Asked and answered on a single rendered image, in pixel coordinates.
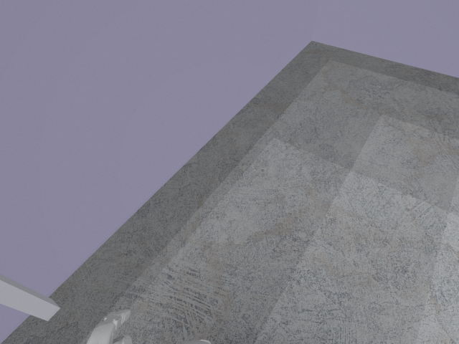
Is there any panel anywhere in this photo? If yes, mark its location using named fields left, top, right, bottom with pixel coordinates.
left=0, top=274, right=60, bottom=321

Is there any robot left hand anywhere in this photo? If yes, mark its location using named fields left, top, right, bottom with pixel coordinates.
left=87, top=309, right=132, bottom=344

